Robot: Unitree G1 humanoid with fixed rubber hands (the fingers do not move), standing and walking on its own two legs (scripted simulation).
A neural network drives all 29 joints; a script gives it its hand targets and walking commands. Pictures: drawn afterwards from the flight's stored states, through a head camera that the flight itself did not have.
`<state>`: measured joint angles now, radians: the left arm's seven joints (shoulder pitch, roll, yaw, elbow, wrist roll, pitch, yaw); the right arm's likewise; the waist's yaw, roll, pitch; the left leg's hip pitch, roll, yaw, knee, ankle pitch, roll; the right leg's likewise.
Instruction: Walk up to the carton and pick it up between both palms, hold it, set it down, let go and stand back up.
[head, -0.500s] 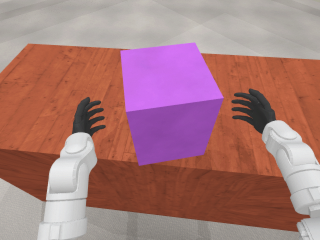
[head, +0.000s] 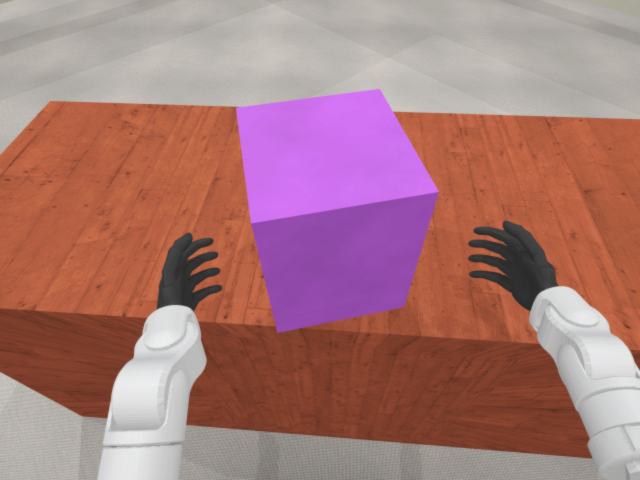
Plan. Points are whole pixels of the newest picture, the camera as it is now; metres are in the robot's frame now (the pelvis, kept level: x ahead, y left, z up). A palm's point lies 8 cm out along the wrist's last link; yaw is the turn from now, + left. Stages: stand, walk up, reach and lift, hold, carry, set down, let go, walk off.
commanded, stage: set down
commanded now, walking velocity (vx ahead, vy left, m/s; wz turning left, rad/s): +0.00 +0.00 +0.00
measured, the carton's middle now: (326, 215) +0.47 +0.04 +0.05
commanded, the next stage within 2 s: let go in 2.00 s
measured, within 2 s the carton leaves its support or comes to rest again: neither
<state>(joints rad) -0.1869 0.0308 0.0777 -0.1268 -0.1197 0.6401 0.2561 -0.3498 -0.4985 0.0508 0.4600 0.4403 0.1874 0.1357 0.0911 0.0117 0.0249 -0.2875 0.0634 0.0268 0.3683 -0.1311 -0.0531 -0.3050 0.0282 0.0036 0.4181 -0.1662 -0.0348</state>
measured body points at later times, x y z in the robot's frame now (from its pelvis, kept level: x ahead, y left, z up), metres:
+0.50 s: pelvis +0.01 +0.01 +0.00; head +0.04 +0.00 +0.45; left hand +0.29 +0.18 +0.06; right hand +0.33 -0.22 +0.03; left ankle +0.03 +0.16 -0.74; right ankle +0.03 -0.10 -0.74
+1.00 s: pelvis +0.01 +0.00 +0.00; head +0.03 +0.00 +0.45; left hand +0.25 +0.19 +0.02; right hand +0.29 -0.22 +0.00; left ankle +0.03 +0.16 -0.74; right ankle +0.03 -0.10 -0.74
